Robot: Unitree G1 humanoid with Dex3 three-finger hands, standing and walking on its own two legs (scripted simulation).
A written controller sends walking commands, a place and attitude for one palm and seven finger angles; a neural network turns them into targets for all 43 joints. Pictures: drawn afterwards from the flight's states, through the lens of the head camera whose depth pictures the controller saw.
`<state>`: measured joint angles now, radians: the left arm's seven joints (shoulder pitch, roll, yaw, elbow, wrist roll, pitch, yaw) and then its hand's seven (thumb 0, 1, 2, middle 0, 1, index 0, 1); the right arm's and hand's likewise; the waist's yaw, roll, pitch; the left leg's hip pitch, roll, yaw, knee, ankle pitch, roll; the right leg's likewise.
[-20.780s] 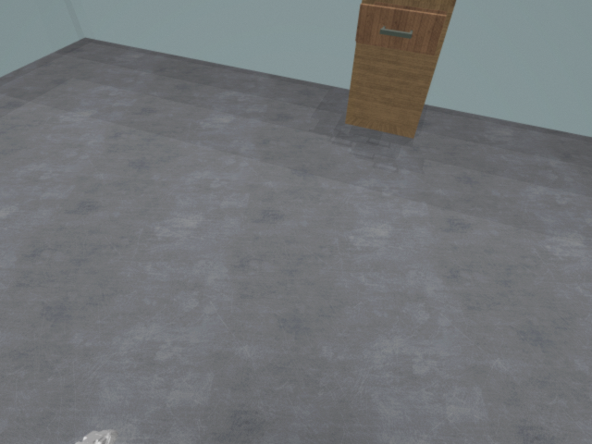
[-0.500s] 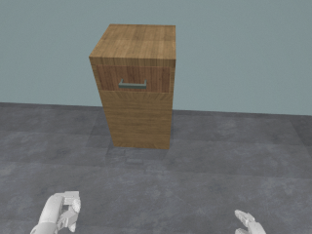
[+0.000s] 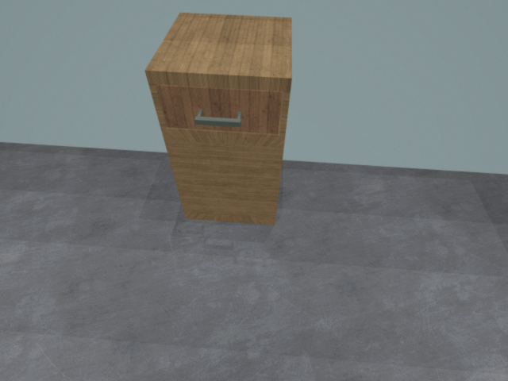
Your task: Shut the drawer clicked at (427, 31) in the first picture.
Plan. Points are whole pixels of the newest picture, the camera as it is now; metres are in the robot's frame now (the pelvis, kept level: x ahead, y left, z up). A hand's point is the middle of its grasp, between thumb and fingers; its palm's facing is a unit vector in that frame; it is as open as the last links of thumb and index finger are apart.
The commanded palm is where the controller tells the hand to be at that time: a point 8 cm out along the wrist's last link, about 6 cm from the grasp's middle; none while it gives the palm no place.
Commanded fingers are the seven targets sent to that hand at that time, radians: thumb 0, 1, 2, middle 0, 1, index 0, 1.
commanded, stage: let the arm hang, fingers relaxed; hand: left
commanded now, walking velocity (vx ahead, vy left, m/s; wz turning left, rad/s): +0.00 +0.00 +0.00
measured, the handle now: (219, 117) +0.87 +0.17 -0.13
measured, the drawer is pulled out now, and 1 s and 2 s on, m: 0.00 0.00 0.00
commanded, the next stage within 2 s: look to check the result in 0.44 s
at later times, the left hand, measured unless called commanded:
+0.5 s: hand out of the picture +0.00 +0.14 -0.18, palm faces +0.03 -0.98 -0.18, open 7.3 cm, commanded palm none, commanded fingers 0.00 0.90 0.90 -0.20 -0.30 -0.20 -0.30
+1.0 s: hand out of the picture +0.00 +0.13 -0.18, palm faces +0.04 -0.98 -0.17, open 7.4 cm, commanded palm none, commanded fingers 0.00 0.90 0.90 -0.20 -0.30 -0.20 -0.30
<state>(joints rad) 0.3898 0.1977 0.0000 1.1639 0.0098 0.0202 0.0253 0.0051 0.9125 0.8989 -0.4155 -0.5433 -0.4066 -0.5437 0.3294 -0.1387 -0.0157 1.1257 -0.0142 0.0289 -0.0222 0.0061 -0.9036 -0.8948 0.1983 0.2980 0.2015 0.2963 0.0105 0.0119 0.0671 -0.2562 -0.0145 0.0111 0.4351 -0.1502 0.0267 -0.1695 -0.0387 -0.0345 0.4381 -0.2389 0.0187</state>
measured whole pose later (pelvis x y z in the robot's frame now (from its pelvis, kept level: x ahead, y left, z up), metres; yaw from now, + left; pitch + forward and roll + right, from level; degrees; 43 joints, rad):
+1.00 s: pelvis +0.02 -0.03 +0.00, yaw +0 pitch -2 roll +0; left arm 0.29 0.13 0.01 1.14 0.01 0.00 0.03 0.00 0.91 0.90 -0.20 -0.30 -0.19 -0.30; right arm 0.28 -0.12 -0.02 1.14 -0.02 0.01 -0.04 0.01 -0.91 -0.89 0.20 0.30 0.20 0.30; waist 0.00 0.01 0.06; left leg -0.22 0.03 0.00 0.44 -0.18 -0.02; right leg -0.13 0.01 -0.05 0.42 -0.26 -0.02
